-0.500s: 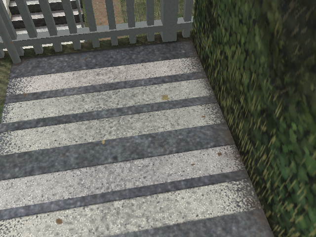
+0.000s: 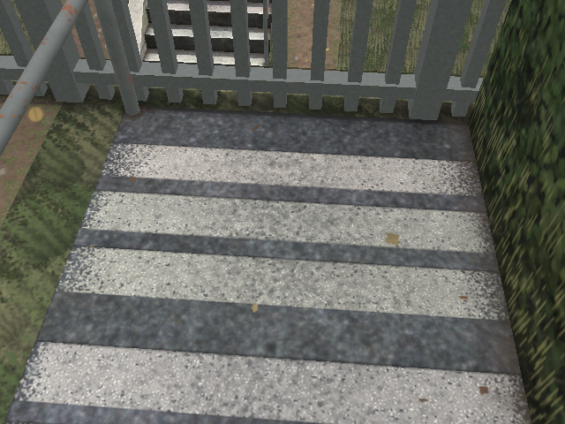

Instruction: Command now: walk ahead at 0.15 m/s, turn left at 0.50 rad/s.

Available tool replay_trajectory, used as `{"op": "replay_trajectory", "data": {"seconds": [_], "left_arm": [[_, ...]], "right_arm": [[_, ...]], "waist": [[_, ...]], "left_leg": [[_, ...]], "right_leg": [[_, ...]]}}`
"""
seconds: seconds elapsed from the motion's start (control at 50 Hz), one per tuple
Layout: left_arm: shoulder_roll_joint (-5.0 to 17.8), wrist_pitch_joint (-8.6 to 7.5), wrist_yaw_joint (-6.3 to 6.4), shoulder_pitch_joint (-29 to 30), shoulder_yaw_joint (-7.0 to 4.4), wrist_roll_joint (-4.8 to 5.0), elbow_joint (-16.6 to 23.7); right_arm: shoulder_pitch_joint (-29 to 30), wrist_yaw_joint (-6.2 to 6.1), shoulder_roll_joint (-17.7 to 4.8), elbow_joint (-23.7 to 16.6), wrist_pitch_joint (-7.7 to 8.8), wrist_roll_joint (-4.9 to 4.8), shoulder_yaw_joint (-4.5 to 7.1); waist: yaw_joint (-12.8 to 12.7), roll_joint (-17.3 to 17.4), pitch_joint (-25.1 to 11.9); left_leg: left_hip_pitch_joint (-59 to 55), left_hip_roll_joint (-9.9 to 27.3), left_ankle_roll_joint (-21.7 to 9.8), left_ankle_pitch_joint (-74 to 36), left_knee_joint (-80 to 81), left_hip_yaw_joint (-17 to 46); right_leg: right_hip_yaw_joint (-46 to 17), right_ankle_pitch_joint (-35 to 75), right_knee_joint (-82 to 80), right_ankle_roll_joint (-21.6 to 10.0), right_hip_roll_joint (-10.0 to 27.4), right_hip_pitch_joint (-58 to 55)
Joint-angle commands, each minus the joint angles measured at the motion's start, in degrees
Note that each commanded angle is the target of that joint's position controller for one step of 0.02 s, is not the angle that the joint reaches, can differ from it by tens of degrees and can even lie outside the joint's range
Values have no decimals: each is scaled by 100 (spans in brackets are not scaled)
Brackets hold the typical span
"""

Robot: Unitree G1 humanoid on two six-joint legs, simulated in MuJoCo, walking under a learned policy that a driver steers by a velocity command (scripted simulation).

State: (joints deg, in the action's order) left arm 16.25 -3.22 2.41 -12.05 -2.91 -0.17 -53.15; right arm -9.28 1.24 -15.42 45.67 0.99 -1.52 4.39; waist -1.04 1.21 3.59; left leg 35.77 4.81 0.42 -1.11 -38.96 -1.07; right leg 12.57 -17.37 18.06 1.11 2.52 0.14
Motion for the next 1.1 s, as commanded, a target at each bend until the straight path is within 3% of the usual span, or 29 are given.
{"op": "replay_trajectory", "data": {"seconds": [0.02,0.04,0.06,0.08,0.1,0.12,0.14,0.16,0.18,0.2,0.24,0.3,0.38,0.44,0.52,0.58,0.6,0.62,0.64,0.66,0.7,0.78,0.82,0.86,0.9,0.94,1.0,1.02,1.1], "left_arm": [[1114,71,93,397,-286,186,443],[1097,102,80,627,-296,241,458],[936,106,42,491,-254,227,466],[746,81,-63,76,-184,48,465],[167,49,-160,-616,-6,-270,599],[537,3,-244,-493,-32,-53,603],[797,1,-252,150,-107,152,717],[720,28,-181,432,-105,124,751],[703,83,-84,554,-118,14,724],[781,147,-43,539,-149,-78,751],[722,192,-34,336,-167,-93,725],[549,260,52,368,-159,-55,710],[511,247,74,622,-176,-38,736],[472,186,17,759,-188,-23,764],[640,94,-101,419,-255,73,598],[491,71,-219,-115,-216,-19,417],[690,61,-204,-212,-236,-100,418],[930,105,-156,22,-247,-144,478],[876,108,-136,265,-247,-237,588],[875,88,-110,432,-250,-199,731],[674,136,-42,600,-198,-14,791],[455,269,-18,335,-105,18,642],[687,278,-38,227,-151,53,648],[625,212,-108,61,-120,48,588],[553,36,-233,-388,-92,-68,585],[512,32,-239,73,-64,-49,553],[327,152,-132,60,-18,-55,472],[461,165,-91,87,-43,-63,440],[461,283,-33,136,-34,-46,305]], "right_arm": [[7,156,-518,-510,2,1,133],[-416,161,-667,-379,-9,-11,210],[-1208,112,-952,-141,16,36,357],[-1557,-56,-1567,-83,-2,98,542],[-1197,-143,-1972,-273,-65,172,551],[-1078,-52,-1682,-545,-45,211,441],[-749,-15,-1380,-623,5,146,368],[-486,-41,-1181,-594,24,18,315],[-237,-125,-1012,-592,-8,-44,267],[-88,-176,-1014,-625,-61,47,257],[20,-248,-1000,-686,-108,161,261],[-208,-300,-920,-684,-20,48,266],[-39,-432,-999,-862,-107,115,293],[-94,-445,-1007,-929,-176,98,273],[-11,-401,-784,-1015,-225,136,166],[148,-370,-574,-1094,-237,2,42],[-38,-347,-450,-1105,-219,-32,11],[-439,-341,-216,-1113,-227,7,-50],[-220,-361,-701,-1185,-211,99,65],[-109,-385,-1049,-1097,-210,73,175],[-100,-412,-693,-938,-288,37,114],[318,-345,52,-934,-260,33,-193],[311,-375,-113,-856,-238,66,-182],[93,-416,-396,-661,-252,116,-120],[70,-431,-919,-580,-279,136,-19],[36,-326,-406,-419,-255,136,-136],[134,-277,-373,-223,-159,163,-173],[78,-268,-442,-214,-113,194,-169],[158,-147,-437,-74,-20,226,-181]], "waist": [[118,-829,-242],[355,-848,-457],[659,-530,-821],[683,633,-1185],[-104,1869,-1879],[165,1264,-2927],[303,578,-2312],[222,83,-1639],[127,-86,-1158],[5,129,-999],[-117,430,-1050],[-3,396,-1118],[176,480,-909],[204,555,-957],[101,718,-888],[-250,436,-929],[-151,-31,-855],[249,-1431,-854],[92,-1705,-748],[21,-1107,-635],[61,-711,-470],[-103,-1036,-326],[-70,-1080,-340],[25,-939,-465],[-335,81,-890],[-19,1,-790],[-112,303,-441],[-72,316,-394],[-144,369,-326]], "left_leg": [[-653,-127,-242,346,422,-289],[-1174,-324,-367,388,701,-426],[-2073,-642,-543,70,1006,-516],[-3178,-40,-899,-2672,1051,432],[-4648,1186,-2046,-4194,820,2612],[-4808,1621,-2489,-2247,1647,3766],[-4428,1381,-2196,-869,1951,3306],[-3797,1111,-1822,135,2048,2863],[-3033,892,-1583,562,2216,2513],[-2471,719,-1486,588,2306,2343],[-2170,495,-1454,179,2351,2026],[-2350,484,-1559,-202,2232,1936],[-2215,294,-1487,1270,2362,2157],[-2232,265,-1434,1246,2269,2410],[-2255,243,-1296,647,2013,2531],[-2142,-15,-996,-44,1508,2386],[-1901,-389,-676,583,984,2144],[-1342,-1234,-340,2738,94,1378],[-1141,-1316,-102,3715,-964,1080],[-1077,-1061,42,3568,-1855,1083],[-817,-877,279,3126,-2307,1056],[-1644,-557,483,2616,-251,324],[-2212,-610,441,1968,851,80],[-2823,-508,245,763,1668,218],[-3306,-50,-227,-697,1032,755],[-2849,-168,-396,109,1228,723],[-2473,-196,-397,229,1444,778],[-2489,-166,-383,202,1487,822],[-2234,-91,-445,241,1603,980]], "right_leg": [[-195,3643,211,-663,1421,-3],[-158,3874,815,-548,1293,46],[-50,3838,1861,-387,972,150],[75,1990,3508,55,502,1028],[-499,-2492,5532,454,-515,2911],[-1708,-2507,6292,332,-562,3221],[-1745,-1948,6346,161,-352,3700],[-1691,-1395,5968,73,-113,3918],[-1714,-1014,5499,78,74,3746],[-1768,-822,5217,95,105,3356],[-1702,-659,4803,136,-18,2939],[-1742,-501,4231,235,-143,3087],[-1806,-20,3262,383,-195,3128],[-1778,97,2780,434,-375,2760],[-1680,-23,2228,341,-301,2178],[-1560,983,668,157,-246,1099],[-2104,1638,294,-27,301,689],[-3055,3116,221,-598,1275,334],[-3843,2979,-124,-1519,1975,967],[-3723,2636,-158,-1660,1941,1115],[-3019,2329,-22,-1278,1402,959],[-2134,2112,84,-905,619,916],[-2157,2343,248,-908,614,929],[-2197,2746,410,-716,641,988],[-1745,1791,429,-209,122,1230],[-1407,1164,604,123,-81,931],[-1339,1112,668,171,-98,916],[-1308,1075,714,174,-122,973],[-1340,1014,704,218,-57,775]]}}
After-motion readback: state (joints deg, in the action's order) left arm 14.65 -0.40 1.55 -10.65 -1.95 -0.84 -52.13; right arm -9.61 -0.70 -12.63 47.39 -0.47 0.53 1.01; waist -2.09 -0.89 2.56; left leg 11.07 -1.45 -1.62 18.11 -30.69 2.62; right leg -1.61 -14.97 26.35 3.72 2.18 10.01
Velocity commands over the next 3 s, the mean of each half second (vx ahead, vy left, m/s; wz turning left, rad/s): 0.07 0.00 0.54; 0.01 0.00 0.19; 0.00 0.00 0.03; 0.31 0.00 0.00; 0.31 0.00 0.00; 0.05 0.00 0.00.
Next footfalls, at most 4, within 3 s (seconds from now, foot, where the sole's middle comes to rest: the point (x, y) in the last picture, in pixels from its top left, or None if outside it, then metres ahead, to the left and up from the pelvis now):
0.08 left None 0.21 0.12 -0.78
0.60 right None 0.23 -0.07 -0.78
0.88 left None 0.12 0.17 -0.78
1.82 right None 0.31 -0.04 -0.78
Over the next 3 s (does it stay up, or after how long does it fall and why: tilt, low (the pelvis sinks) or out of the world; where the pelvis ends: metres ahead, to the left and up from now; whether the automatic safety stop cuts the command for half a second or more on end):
stays up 0.61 0.18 0.00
